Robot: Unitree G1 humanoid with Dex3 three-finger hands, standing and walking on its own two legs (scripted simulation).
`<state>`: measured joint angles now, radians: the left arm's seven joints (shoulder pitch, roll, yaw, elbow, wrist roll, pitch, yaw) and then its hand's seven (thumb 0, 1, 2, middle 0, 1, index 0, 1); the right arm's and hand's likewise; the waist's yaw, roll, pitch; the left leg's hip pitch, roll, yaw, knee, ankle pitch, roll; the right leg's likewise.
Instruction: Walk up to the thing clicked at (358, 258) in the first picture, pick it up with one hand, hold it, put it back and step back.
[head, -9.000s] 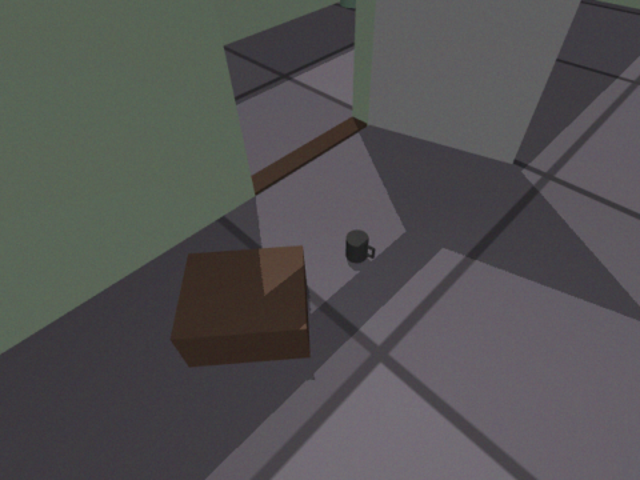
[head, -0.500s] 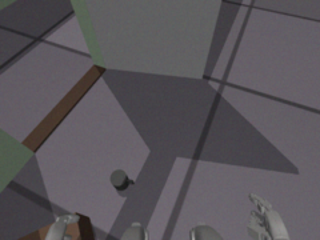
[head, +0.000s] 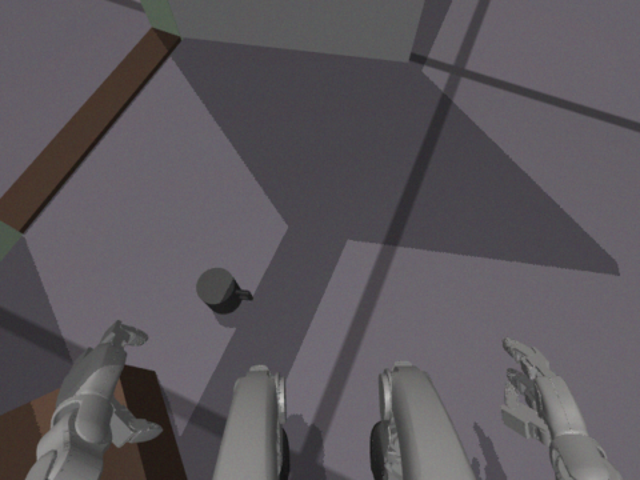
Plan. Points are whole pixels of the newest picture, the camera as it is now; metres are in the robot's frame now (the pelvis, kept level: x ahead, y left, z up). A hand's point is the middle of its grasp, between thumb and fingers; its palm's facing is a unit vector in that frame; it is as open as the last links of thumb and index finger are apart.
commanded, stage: rise first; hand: left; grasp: from above
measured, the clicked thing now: (227, 292) +0.48 +0.24 -0.51
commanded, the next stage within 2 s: none
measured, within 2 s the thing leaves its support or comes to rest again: neither
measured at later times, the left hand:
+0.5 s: hand (163, 330) +0.35 +0.30 -0.29, palm faces -0.48 -0.18 -0.86, open 14.0 cm
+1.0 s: hand (176, 311) +0.40 +0.31 -0.35, palm faces -0.48 -0.01 -0.88, open 14.1 cm
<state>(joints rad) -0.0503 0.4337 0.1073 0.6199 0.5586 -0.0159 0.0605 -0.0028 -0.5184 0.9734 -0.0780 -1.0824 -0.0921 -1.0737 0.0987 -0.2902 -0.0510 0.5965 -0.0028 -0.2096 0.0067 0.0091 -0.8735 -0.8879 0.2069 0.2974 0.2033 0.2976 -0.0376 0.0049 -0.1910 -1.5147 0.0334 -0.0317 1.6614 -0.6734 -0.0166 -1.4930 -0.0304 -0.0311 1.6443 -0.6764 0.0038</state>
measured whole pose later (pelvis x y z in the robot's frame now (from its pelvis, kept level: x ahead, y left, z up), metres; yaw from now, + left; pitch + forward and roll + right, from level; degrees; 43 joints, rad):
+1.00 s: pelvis -0.05 +0.01 -0.20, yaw -5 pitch +34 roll -7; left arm -0.85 0.76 0.12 1.29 1.26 -0.30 0.28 0.00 -0.52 1.01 -0.07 -1.03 -0.08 -1.02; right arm 0.13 -0.27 0.00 0.73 -0.10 -0.02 0.12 0.00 -0.90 -0.90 0.21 0.30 0.20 0.30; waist -0.16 -0.01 -0.08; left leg -2.24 0.02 -0.11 2.32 -0.68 0.01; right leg -2.17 -0.02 -0.06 2.24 -0.67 0.03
